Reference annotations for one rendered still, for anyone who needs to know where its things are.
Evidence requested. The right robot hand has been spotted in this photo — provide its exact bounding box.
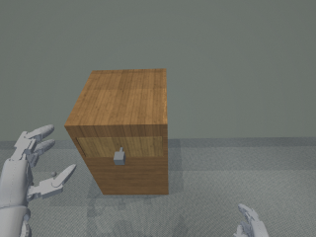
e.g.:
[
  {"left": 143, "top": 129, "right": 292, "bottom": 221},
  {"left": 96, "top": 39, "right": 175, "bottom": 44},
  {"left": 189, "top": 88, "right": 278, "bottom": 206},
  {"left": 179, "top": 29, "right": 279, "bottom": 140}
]
[{"left": 233, "top": 203, "right": 271, "bottom": 237}]

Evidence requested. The cabinet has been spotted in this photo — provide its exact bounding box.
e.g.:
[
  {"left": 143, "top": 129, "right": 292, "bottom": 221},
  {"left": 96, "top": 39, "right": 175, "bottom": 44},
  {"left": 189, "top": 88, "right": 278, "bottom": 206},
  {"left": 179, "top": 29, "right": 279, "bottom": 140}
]
[{"left": 64, "top": 68, "right": 169, "bottom": 196}]

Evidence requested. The handle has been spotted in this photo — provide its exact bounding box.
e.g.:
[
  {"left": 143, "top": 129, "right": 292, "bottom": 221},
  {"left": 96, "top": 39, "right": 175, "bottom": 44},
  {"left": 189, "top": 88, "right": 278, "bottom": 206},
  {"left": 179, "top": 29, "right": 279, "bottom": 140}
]
[{"left": 114, "top": 147, "right": 126, "bottom": 165}]

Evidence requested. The left robot hand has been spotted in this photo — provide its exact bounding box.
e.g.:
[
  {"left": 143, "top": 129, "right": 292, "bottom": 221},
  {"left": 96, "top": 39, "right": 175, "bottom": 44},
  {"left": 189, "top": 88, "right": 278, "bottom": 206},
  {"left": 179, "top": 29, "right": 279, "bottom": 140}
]
[{"left": 0, "top": 124, "right": 77, "bottom": 209}]

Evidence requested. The robot left forearm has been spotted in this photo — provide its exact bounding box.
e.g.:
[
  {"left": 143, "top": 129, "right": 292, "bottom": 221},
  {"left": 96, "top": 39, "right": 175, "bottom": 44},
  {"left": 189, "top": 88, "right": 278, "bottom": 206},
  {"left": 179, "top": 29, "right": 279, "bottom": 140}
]
[{"left": 0, "top": 205, "right": 32, "bottom": 237}]

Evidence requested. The drawer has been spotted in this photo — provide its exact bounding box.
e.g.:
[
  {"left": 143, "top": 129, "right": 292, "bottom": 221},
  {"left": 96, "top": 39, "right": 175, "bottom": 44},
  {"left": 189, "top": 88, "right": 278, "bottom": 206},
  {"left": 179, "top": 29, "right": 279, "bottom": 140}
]
[{"left": 77, "top": 136, "right": 163, "bottom": 157}]

